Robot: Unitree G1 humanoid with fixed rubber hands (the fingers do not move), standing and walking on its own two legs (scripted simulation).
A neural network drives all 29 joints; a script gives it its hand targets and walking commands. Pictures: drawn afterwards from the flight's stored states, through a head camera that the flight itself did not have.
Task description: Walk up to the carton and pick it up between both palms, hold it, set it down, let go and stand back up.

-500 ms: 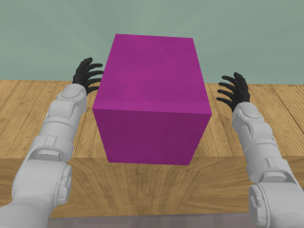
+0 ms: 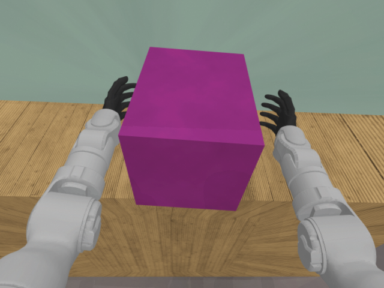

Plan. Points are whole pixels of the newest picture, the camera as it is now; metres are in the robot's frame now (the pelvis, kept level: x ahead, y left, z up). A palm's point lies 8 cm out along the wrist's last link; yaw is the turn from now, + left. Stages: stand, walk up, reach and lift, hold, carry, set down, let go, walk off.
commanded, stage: reach and lift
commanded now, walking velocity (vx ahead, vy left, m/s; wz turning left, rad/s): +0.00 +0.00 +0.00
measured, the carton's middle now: (191, 126) +0.46 +0.02 +0.09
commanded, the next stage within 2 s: none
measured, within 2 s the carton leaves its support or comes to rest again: leaves its support in 2.00 s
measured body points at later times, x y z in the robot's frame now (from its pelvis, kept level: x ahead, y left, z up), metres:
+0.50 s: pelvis -0.01 +0.00 +0.00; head +0.01 +0.02 +0.45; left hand +0.45 +0.18 +0.14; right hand +0.43 -0.15 +0.14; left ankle -0.03 +0.10 -0.74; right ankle +0.03 -0.11 -0.74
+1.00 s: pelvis +0.00 +0.00 +0.01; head +0.02 +0.03 +0.45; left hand +0.45 +0.18 +0.15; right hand +0.43 -0.15 +0.14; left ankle -0.03 +0.10 -0.74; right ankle +0.03 -0.11 -0.74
